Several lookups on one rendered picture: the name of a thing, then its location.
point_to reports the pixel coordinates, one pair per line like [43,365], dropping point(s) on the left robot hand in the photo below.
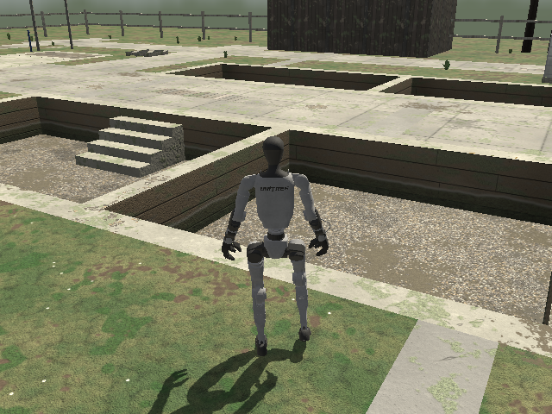
[230,247]

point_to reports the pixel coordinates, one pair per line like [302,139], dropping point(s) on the left robot upper arm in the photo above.
[242,197]

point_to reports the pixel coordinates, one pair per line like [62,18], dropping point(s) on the left robot foot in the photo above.
[261,348]

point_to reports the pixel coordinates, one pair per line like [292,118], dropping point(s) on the right robot hand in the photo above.
[317,243]

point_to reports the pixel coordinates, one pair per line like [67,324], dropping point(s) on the left robot forearm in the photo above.
[231,229]

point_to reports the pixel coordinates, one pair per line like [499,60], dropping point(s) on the right robot upper arm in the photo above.
[303,183]

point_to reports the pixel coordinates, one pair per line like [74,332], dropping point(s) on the robot left shin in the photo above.
[259,317]

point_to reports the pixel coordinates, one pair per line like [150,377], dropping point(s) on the right robot forearm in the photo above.
[317,228]

